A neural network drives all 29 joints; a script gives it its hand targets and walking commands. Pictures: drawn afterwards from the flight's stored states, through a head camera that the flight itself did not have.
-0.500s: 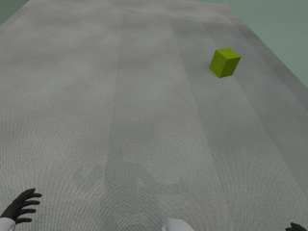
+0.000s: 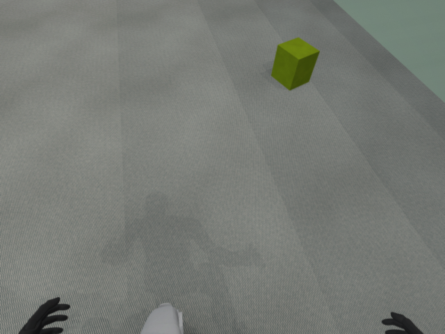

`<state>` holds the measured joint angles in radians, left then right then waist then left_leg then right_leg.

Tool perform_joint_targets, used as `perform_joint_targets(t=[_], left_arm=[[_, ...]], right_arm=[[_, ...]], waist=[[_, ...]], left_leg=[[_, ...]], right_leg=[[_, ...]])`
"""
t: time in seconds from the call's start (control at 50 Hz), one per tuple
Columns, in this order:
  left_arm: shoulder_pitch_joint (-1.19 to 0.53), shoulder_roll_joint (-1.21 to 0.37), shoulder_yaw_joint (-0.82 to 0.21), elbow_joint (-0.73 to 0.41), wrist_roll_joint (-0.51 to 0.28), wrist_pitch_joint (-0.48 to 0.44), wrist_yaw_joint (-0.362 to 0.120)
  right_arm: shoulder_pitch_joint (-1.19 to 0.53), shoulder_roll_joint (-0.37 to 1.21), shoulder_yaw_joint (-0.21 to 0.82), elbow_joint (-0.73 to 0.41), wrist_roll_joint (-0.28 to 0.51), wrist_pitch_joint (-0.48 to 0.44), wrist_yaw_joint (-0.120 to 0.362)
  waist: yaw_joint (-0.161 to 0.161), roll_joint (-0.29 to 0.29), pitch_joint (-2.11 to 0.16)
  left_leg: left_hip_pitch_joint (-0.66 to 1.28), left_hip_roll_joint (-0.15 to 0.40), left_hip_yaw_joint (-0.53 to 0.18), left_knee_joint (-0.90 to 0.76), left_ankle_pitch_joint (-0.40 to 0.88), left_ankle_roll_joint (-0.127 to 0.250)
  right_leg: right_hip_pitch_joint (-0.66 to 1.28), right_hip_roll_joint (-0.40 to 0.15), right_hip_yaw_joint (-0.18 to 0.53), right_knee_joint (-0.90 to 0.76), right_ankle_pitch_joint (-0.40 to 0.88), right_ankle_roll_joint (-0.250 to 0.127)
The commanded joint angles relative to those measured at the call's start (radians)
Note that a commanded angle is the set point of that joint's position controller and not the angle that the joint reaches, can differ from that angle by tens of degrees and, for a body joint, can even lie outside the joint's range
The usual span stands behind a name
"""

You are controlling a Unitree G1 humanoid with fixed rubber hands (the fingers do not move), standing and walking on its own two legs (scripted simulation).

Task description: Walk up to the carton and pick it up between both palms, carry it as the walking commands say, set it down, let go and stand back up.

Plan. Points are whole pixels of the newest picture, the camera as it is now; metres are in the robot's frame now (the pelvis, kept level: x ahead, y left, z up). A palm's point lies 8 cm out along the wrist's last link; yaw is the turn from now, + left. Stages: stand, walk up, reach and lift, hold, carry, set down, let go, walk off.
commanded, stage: walk up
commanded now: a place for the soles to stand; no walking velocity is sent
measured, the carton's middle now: (294, 64) +1.82 -0.58 -0.64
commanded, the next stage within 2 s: none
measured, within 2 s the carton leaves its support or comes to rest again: neither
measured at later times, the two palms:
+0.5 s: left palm (134, 137) +0.55 +0.22 -0.05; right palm (430, 267) +0.23 -0.43 -0.08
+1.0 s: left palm (156, 109) +0.72 +0.20 -0.10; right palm (396, 139) +0.56 -0.47 -0.05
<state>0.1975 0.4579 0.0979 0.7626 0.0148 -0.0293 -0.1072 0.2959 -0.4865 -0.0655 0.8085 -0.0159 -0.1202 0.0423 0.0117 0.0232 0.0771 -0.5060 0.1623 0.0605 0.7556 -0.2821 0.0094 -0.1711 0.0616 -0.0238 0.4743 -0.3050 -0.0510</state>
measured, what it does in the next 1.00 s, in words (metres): walks ahead, turning right: left foot, then right foot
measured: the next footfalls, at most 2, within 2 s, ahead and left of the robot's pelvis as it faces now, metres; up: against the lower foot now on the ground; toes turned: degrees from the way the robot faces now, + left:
left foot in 0.08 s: +0.23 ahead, +0.14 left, +0.00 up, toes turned +6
right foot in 0.48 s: +0.41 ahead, -0.20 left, +0.00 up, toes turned -17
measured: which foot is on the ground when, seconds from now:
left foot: up 0.00-0.06, down 0.08-0.50, up 0.52-0.86, down 0.88-1.00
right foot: down 0.00-0.08, up 0.10-0.46, down 0.48-0.88, up 0.90-1.00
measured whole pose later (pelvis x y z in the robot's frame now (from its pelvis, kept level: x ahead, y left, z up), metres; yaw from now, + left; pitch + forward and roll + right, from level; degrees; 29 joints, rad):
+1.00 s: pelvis +0.55 -0.10 -0.01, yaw -17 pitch -1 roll +1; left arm 0.31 0.50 0.07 0.77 0.00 -0.07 -0.06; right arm 0.26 -0.50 -0.08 0.75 0.00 -0.12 0.03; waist 0.01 -0.08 0.05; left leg -0.35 0.06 0.18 0.59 -0.22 0.04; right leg -0.44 -0.02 0.04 1.13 -0.36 -0.03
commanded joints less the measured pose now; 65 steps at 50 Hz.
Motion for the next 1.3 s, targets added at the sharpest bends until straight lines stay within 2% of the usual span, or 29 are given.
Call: perform_joint_targets(t=[0.0,0.04,0.06,0.08,0.1,0.12,0.18,0.34,0.42,0.44,0.46,0.48,0.5,0.52,0.54,0.6,0.74,0.8,0.84,0.86,0.88,0.9,0.92,0.96,1.0,1.14,1.22,1.26,1.28], left_arm=[[-0.093,0.216,0.049,-0.109,0.001,-0.031,-0.005],[-0.089,0.177,0.027,-0.119,0.002,-0.038,-0.002],[-0.07,0.137,0.011,-0.13,-0.001,-0.047,0.0],[-0.013,0.081,-0.004,-0.149,-0.014,-0.053,0.012],[0.024,0.206,0.016,-0.116,-0.005,-0.048,0.028],[0.017,0.253,0.022,-0.089,-0.008,-0.049,0.026],[0.052,0.226,0.027,-0.053,-0.01,-0.041,0.001],[-0.143,0.149,0.015,-0.031,-0.003,-0.019,-0.052],[-0.157,0.156,0.02,-0.016,-0.011,-0.017,-0.041],[-0.081,0.171,0.031,0.008,-0.013,-0.018,-0.031],[0.085,0.224,0.056,0.054,-0.013,-0.024,-0.013],[0.219,0.336,0.091,0.057,-0.004,-0.028,0.013],[0.179,0.41,0.097,0.016,-0.02,-0.03,0.028],[0.112,0.369,0.089,-0.001,-0.03,-0.029,0.036],[0.071,0.311,0.077,-0.013,-0.03,-0.037,0.044],[0.006,0.219,0.053,-0.046,-0.024,-0.055,0.046],[0.073,0.238,0.058,-0.094,-0.01,-0.064,0.035],[0.03,0.247,0.054,-0.103,-0.009,-0.059,0.04],[0.059,0.192,0.027,-0.106,-0.007,-0.061,0.045],[0.083,0.134,0.005,-0.123,-0.015,-0.063,0.049],[0.132,0.13,-0.001,-0.139,-0.025,-0.064,0.054],[0.134,0.227,0.016,-0.09,-0.022,-0.054,0.067],[0.126,0.252,0.02,-0.073,-0.025,-0.054,0.062],[0.138,0.228,0.027,-0.055,-0.012,-0.051,0.047],[0.122,0.193,0.024,-0.038,-0.004,-0.04,0.025],[-0.099,0.149,0.028,-0.039,0.009,-0.025,-0.017],[-0.131,0.149,0.035,-0.028,0.0,-0.03,-0.015],[0.002,0.184,0.057,0.01,-0.002,-0.035,0.004],[0.172,0.246,0.08,0.038,0.004,-0.042,0.023]], right_arm=[[0.021,-0.18,-0.064,-0.046,0.005,-0.017,0.007],[0.149,-0.219,-0.089,-0.013,-0.004,-0.026,-0.002],[0.296,-0.27,-0.11,0.014,-0.016,-0.034,-0.014],[0.361,-0.36,-0.128,-0.009,-0.028,-0.043,-0.026],[0.214,-0.396,-0.128,-0.043,0.019,-0.035,-0.03],[0.089,-0.342,-0.109,-0.07,0.029,-0.029,-0.031],[0.005,-0.261,-0.083,-0.087,0.005,-0.031,-0.029],[-0.008,-0.297,-0.083,-0.046,0.008,-0.035,-0.011],[-0.017,-0.303,-0.078,-0.023,0.012,-0.013,-0.016],[-0.018,-0.293,-0.074,-0.02,0.013,-0.007,-0.017],[0.006,-0.245,-0.057,-0.024,0.006,-0.001,-0.017],[0.034,-0.164,-0.03,-0.061,0.024,-0.005,-0.015],[0.024,-0.201,-0.024,-0.074,0.049,-0.008,-0.024],[-0.013,-0.251,-0.032,-0.065,0.049,-0.001,-0.029],[0.0,-0.234,-0.032,-0.052,0.042,-0.002,-0.028],[0.116,-0.222,-0.045,0.001,0.001,0.01,-0.009],[-0.074,-0.157,-0.044,-0.063,0.009,0.017,0.027],[-0.03,-0.164,-0.057,-0.058,0.016,0.012,0.032],[0.159,-0.205,-0.083,-0.011,0.004,0.002,0.013],[0.311,-0.271,-0.111,0.008,-0.021,-0.007,-0.006],[0.279,-0.358,-0.122,-0.032,0.0,-0.012,-0.018],[0.169,-0.35,-0.118,-0.059,0.038,-0.009,-0.021],[0.08,-0.297,-0.101,-0.086,0.04,-0.006,-0.021],[0.024,-0.23,-0.077,-0.1,0.025,-0.011,-0.019],[0.041,-0.236,-0.072,-0.087,0.008,-0.018,-0.014],[0.055,-0.282,-0.083,-0.071,0.015,-0.025,-0.004],[0.034,-0.288,-0.077,-0.058,0.015,-0.008,-0.007],[0.061,-0.242,-0.06,-0.052,0.012,0.0,-0.012],[0.072,-0.186,-0.041,-0.07,0.008,0.001,-0.017]], waist=[[-0.027,-0.166,-0.037],[-0.122,-0.062,-0.08],[-0.202,0.116,-0.141],[-0.198,0.281,-0.213],[-0.143,0.118,-0.204],[-0.086,0.035,-0.128],[-0.046,0.096,-0.052],[-0.048,0.099,-0.019],[-0.016,0.09,-0.033],[0.033,0.036,-0.074],[0.107,-0.097,-0.174],[0.163,-0.332,-0.241],[0.13,-0.321,-0.252],[0.102,-0.151,-0.198],[0.066,-0.105,-0.154],[-0.015,-0.156,-0.097],[0.033,-0.167,-0.027],[-0.025,-0.144,-0.028],[-0.12,0.019,-0.123],[-0.184,0.211,-0.203],[-0.151,0.259,-0.196],[-0.112,0.065,-0.184],[-0.069,0.022,-0.112],[-0.035,0.061,-0.047],[-0.038,0.105,-0.038],[-0.056,0.109,-0.009],[-0.031,0.102,-0.021],[0.04,-0.017,-0.096],[0.117,-0.18,-0.181]], left_leg=[[0.219,-0.055,0.053,-0.126,0.17,0.007],[0.55,-0.083,0.053,-0.142,0.164,0.032],[0.734,0.012,-0.084,-0.258,-0.016,0.071],[0.763,0.361,-0.61,-0.515,-0.438,0.149],[0.635,0.421,-0.713,-0.575,-0.622,0.241],[0.528,0.372,-0.589,-0.554,-0.571,0.245],[0.37,0.243,-0.206,-0.56,-0.275,0.192],[0.306,0.147,0.109,-0.574,-0.069,0.147],[0.347,0.17,0.133,-0.447,0.163,0.135],[0.322,0.151,0.162,-0.283,0.297,0.124],[0.234,0.084,0.188,0.026,0.353,0.103],[-0.067,-0.008,0.179,0.39,0.127,0.038],[-0.25,-0.095,0.014,0.501,-0.185,0.012],[-0.254,-0.026,-0.074,0.529,-0.147,0.036],[-0.237,-0.003,-0.085,0.495,-0.079,0.042],[-0.073,0.008,-0.066,0.295,0.0,0.007],[0.0,-0.028,0.011,-0.102,0.166,-0.004],[0.198,-0.063,0.041,-0.148,0.181,0.022],[0.524,-0.111,0.054,-0.21,0.088,0.055],[0.68,0.073,-0.192,-0.318,-0.119,0.087],[0.72,0.32,-0.664,-0.508,-0.288,0.19],[0.59,0.34,-0.652,-0.512,-0.401,0.263],[0.482,0.285,-0.523,-0.504,-0.368,0.258],[0.356,0.207,-0.296,-0.527,-0.231,0.214],[0.293,0.165,-0.175,-0.533,-0.08,0.212],[0.269,0.102,-0.04,-0.537,-0.085,0.178],[0.252,0.127,-0.023,-0.46,0.06,0.169],[0.205,0.083,0.034,-0.169,0.257,0.133],[0.074,0.011,0.079,0.172,0.225,0.092]], right_leg=[[-0.227,-0.215,0.199,-0.197,-0.108,-0.179],[-0.416,-0.166,0.154,-0.009,-0.044,-0.13],[-0.535,-0.072,0.07,0.321,0.004,-0.086],[-0.652,0.037,0.062,0.649,-0.177,-0.017],[-0.64,-0.042,0.16,0.79,-0.11,0.004],[-0.637,-0.105,0.149,0.818,-0.043,0.023],[-0.539,-0.202,0.138,0.59,-0.001,0.048],[-0.331,-0.175,-0.037,0.186,0.207,0.048],[-0.215,-0.113,-0.083,0.13,0.102,0.007],[-0.076,-0.076,-0.099,0.073,0.11,-0.012],[0.164,-0.03,-0.088,0.051,0.029,-0.042],[0.366,-0.281,0.338,-0.074,-0.222,-0.134],[0.379,-0.451,0.699,-0.232,-0.194,-0.227],[0.333,-0.441,0.563,-0.194,-0.108,-0.237],[0.243,-0.397,0.442,-0.169,0.016,-0.219],[0.016,-0.273,0.174,-0.158,0.264,-0.158],[-0.053,-0.282,0.145,-0.223,0.013,-0.178],[-0.145,-0.287,0.132,-0.195,-0.01,-0.155],[-0.225,-0.196,0.034,0.145,0.216,-0.106],[-0.368,-0.11,-0.041,0.508,0.165,-0.051],[-0.605,0.004,0.047,0.705,-0.175,0.001],[-0.576,-0.058,0.163,0.812,-0.118,0.012],[-0.573,-0.099,0.157,0.819,-0.067,0.015],[-0.527,-0.175,0.142,0.679,-0.028,0.029],[-0.454,-0.19,0.088,0.536,-0.013,0.053],[-0.356,-0.174,-0.022,0.221,0.181,0.06],[-0.191,-0.125,-0.055,0.123,0.124,0.034],[0.06,-0.072,-0.052,0.039,0.079,0.001],[0.251,-0.166,0.106,-0.025,-0.074,-0.051]])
